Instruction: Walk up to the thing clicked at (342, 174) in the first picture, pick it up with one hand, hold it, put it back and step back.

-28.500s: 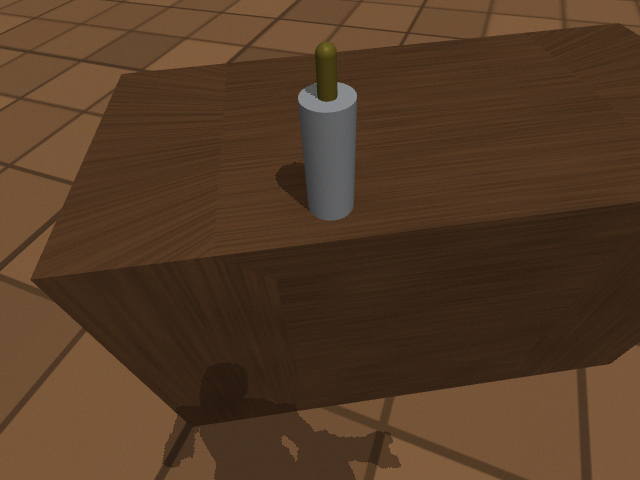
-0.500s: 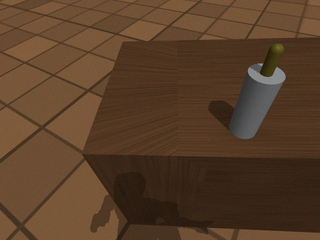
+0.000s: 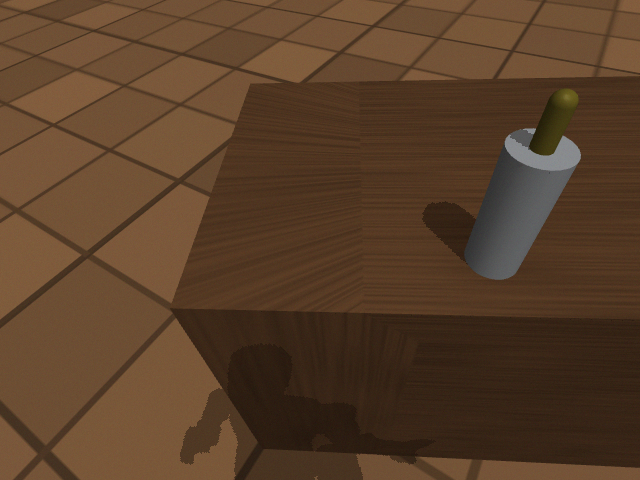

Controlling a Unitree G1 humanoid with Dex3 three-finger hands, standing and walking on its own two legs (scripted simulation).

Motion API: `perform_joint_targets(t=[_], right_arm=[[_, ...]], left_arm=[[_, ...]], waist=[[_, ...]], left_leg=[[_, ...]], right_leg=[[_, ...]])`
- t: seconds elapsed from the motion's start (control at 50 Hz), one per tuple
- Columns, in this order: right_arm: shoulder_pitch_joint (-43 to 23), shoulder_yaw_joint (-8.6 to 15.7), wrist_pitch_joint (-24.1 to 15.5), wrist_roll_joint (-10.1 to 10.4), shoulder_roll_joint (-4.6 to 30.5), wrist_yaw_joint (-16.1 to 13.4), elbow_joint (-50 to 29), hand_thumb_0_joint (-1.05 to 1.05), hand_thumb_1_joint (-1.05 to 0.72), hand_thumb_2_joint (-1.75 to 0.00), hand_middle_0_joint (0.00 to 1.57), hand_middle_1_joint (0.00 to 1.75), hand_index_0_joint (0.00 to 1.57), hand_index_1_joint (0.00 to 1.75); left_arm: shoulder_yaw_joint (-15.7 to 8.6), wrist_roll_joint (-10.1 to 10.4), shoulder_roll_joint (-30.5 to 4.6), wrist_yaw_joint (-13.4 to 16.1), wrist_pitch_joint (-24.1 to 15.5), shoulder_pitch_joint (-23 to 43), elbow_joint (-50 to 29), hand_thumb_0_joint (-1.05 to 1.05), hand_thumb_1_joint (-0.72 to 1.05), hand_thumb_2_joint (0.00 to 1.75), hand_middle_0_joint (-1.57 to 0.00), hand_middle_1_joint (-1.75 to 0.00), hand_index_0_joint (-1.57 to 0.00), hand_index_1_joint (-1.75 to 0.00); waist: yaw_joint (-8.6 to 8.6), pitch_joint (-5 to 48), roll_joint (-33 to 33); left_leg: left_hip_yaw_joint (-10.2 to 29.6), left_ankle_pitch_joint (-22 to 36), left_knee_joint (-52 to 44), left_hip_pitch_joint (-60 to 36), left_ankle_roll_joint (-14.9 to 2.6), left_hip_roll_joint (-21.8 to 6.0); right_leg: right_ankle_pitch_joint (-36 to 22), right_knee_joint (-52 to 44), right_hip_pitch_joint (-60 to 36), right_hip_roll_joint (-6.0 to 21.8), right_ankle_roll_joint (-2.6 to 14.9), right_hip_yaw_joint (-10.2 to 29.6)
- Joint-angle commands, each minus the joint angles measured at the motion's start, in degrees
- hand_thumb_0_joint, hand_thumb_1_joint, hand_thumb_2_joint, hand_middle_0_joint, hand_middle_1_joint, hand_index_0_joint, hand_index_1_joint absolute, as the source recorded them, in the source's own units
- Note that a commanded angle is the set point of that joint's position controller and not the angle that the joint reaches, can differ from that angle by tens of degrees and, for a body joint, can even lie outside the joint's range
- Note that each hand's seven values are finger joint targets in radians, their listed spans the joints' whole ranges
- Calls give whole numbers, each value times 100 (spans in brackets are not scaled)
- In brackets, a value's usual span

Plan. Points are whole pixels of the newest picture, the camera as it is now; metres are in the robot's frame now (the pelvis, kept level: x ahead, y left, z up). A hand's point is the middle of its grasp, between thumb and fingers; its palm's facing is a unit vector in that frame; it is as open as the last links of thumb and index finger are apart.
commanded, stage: stand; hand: right
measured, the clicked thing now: (521, 191) +0.41 -0.21 +0.15
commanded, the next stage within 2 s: step back in 0.02 s
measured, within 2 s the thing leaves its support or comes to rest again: neither
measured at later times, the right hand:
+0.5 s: hand out of the picture -0.03 -0.20 -0.16, palm faces -0.06 +0.91 -0.42, open 7.4 cm
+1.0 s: hand out of the picture -0.11 -0.21 -0.17, palm faces +0.02 +0.93 -0.37, open 7.4 cm
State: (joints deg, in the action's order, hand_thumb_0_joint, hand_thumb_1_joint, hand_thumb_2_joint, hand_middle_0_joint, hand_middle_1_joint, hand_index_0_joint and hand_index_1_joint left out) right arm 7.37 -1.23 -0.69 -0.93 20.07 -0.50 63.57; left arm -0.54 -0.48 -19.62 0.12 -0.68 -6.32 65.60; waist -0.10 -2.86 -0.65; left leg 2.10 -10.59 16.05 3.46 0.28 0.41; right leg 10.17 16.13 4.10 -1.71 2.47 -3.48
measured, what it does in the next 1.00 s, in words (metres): walks backwards: left foot, then right foot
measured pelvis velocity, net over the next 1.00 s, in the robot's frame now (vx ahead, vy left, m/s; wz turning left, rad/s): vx -0.20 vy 0.07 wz -0.05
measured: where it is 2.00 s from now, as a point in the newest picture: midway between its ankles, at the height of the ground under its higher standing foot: outside the picture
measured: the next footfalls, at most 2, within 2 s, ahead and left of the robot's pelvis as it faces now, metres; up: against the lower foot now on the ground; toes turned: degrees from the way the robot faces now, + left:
left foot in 0.36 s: -0.04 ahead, +0.19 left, +0.00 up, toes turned -2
right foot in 0.78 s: -0.15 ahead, -0.05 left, +0.00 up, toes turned +0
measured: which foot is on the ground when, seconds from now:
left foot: down 0.00-0.12, up 0.14-0.34, down 0.36-0.82, up 0.84-1.00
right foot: down 0.00-0.38, up 0.40-0.76, down 0.78-1.00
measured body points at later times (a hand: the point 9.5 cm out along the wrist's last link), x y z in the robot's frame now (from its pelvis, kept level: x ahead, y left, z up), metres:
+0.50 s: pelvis -0.09 +0.07 -0.02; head -0.01 +0.10 +0.42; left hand +0.05 +0.38 -0.16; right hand -0.02 -0.24 -0.13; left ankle -0.08 +0.19 -0.75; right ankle -0.09 -0.07 -0.68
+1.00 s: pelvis -0.20 +0.07 -0.01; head -0.15 +0.04 +0.43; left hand -0.09 +0.37 -0.12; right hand -0.11 -0.26 -0.14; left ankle -0.23 +0.21 -0.67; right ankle -0.19 -0.05 -0.75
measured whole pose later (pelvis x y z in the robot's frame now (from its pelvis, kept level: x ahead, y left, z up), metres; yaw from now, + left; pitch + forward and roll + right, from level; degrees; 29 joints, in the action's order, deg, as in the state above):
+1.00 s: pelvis -0.20 +0.07 -0.01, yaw -3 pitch -1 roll +2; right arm 7.8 2.3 2.6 0.4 23.9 -1.2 50.1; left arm -3.8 -1.7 -19.6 0.0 2.7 -9.9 47.7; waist -0.8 -8.8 -1.2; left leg 8.0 -28.4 64.2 24.5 0.0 7.0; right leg 15.3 32.4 15.8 0.4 1.0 3.5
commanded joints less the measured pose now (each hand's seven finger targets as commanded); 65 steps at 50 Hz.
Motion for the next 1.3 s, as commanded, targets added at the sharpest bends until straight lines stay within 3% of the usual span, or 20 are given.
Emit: perform_joint_targets(t=[0.0,0.06,0.1,0.14,0.26,0.32,0.38,0.4,0.46,0.68,0.76,0.8,0.82,0.9,0.98,1.1,1.14,1.18,1.24,1.28], right_arm=[[-322,395,5,67,1491,-51,-444,0,-90,-90,20,30,20,30],[-129,414,95,156,1270,-41,-702,0,-90,-90,20,30,20,30],[-93,504,197,137,1233,-29,-854,0,-90,-90,20,30,20,30],[218,579,320,75,1342,-19,-986,0,-90,-90,20,30,20,30],[368,682,298,68,1260,39,-1327,0,-90,-90,20,30,20,30],[798,733,195,-14,1178,11,-1216,0,-90,-90,20,30,20,30],[300,934,119,-149,2192,-22,-1508,0,-90,-90,20,30,20,30],[321,960,120,-78,2399,-29,-1521,0,-90,-90,20,30,20,30],[-349,802,94,-116,1750,-98,-1690,0,-90,-90,20,30,20,30],[131,779,166,-21,1693,-151,-1849,0,-90,-90,20,30,20,30],[-212,724,243,110,1603,-87,-1932,0,-90,-90,20,30,20,30],[-413,646,259,159,1221,-93,-2046,0,-90,-90,20,30,20,30],[-363,728,307,124,1399,-147,-1923,0,-90,-90,20,30,20,30],[270,654,263,183,1362,-129,-1608,0,-90,-90,20,30,20,30],[124,559,177,136,1289,-175,-1742,0,-90,-90,20,30,20,30],[799,684,63,-20,1214,-137,-1564,0,-90,-90,20,30,20,30],[599,901,39,-182,1892,-127,-1704,0,-90,-90,20,30,20,30],[286,971,62,-142,2410,-77,-1849,0,-90,-90,20,30,20,30],[-514,751,32,-155,1651,-116,-2005,0,-90,-90,20,30,20,30],[-165,763,16,-86,1558,-134,-1938,0,-90,-90,20,30,20,30]], left_arm=[[-487,107,-1631,67,-55,270,-521,0,90,90,-20,-30,-20,-30],[-567,127,-1645,101,12,17,-748,0,90,90,-20,-30,-20,-30],[-602,44,-1646,117,42,157,-1006,0,90,90,-20,-30,-20,-30],[-649,-61,-1700,127,50,384,-1305,0,90,90,-20,-30,-20,-30],[-604,-146,-1553,128,180,420,-1751,0,90,90,-20,-30,-20,-30],[-586,7,-1676,84,315,501,-1846,0,90,90,-20,-30,-20,-30],[-552,53,-1234,136,451,258,-1927,0,90,90,-20,-30,-20,-30],[-575,13,-1341,182,461,405,-1915,0,90,90,-20,-30,-20,-30],[-615,111,-1376,136,438,35,-1698,0,90,90,-20,-30,-20,-30],[-636,-31,-1184,91,243,-383,-1954,0,90,90,-20,-30,-20,-30],[-697,-135,-1285,83,158,-966,-1699,0,90,90,-20,-30,-20,-30],[-882,-116,-2148,45,155,-560,-1935,0,90,90,-20,-30,-20,-30],[-895,-176,-2304,63,127,-203,-2175,0,90,90,-20,-30,-20,-30],[-781,-122,-1566,105,128,378,-2414,0,90,90,-20,-30,-20,-30],[-729,-168,-1399,144,170,-386,-2432,0,90,90,-20,-30,-20,-30],[-685,-22,-1552,104,354,-200,-2579,0,90,90,-20,-30,-20,-30],[-591,29,-1156,68,389,-360,-2692,0,90,90,-20,-30,-20,-30],[-741,-73,-1381,188,392,68,-2658,0,90,90,-20,-30,-20,-30],[-761,23,-1356,103,404,-505,-2358,0,90,90,-20,-30,-20,-30],[-803,-16,-1393,70,394,-651,-2326,0,90,90,-20,-30,-20,-30]], waist=[[-48,-263,196],[-66,314,438],[-117,528,928],[13,501,809],[-75,582,704],[196,635,761],[64,452,-814],[312,455,-1288],[-83,281,-692],[163,833,-761],[-140,1006,-544],[-241,427,1507],[-306,83,1620],[195,-5,884],[-293,320,907],[24,799,1078],[-63,891,-476],[303,429,-1206],[-257,138,-640],[-198,244,-689]], left_leg=[[480,1921,568,779,-347,-613],[27,1435,1667,704,-304,-211],[44,-1437,3012,1270,-278,232],[524,-2209,4173,1369,-321,39],[186,-1611,2825,1545,-194,-23],[-245,128,810,881,-133,77],[2251,3080,509,722,-1222,-1918],[2835,2657,290,1154,-1691,-2311],[1198,2754,763,667,-1274,-1342],[1053,2806,1477,-343,-1379,-1476],[770,1273,1953,999,-782,-1037],[-27,-1918,3678,2225,-138,537],[535,-2669,4989,1909,-55,444],[799,-1829,5293,2338,-59,708],[435,-1874,4096,2548,100,526],[-232,-59,423,898,-100,132],[1800,1650,481,-136,-647,-1350],[3030,1575,148,1426,-1921,-2635],[1179,1882,492,1077,-1256,-1478],[1105,2073,718,487,-1188,-1381]], right_leg=[[-2173,340,65,940,-50,807],[-3294,505,-6,1379,497,1020],[-3440,329,-58,2151,1195,1729],[-3050,441,505,2541,1511,1901],[-2676,1313,261,1756,940,1152],[-1880,2092,434,1334,509,850],[2748,4325,1954,-442,-167,982],[3004,4918,1798,-454,-204,1324],[1952,5572,2336,-484,-148,1682],[1792,2505,1594,15,-378,744],[-251,743,84,214,-33,768],[-589,216,815,2024,1221,3074],[-1060,86,1760,2619,1725,3747],[-2017,735,1056,1310,833,1600],[-2401,1063,-104,1276,945,1620],[-2139,2125,96,1155,545,1431],[213,3161,1873,110,-18,1034],[2890,5035,1850,-355,-186,1469],[1904,5757,2283,-460,-151,1650],[1719,5686,2538,-540,-251,1542]])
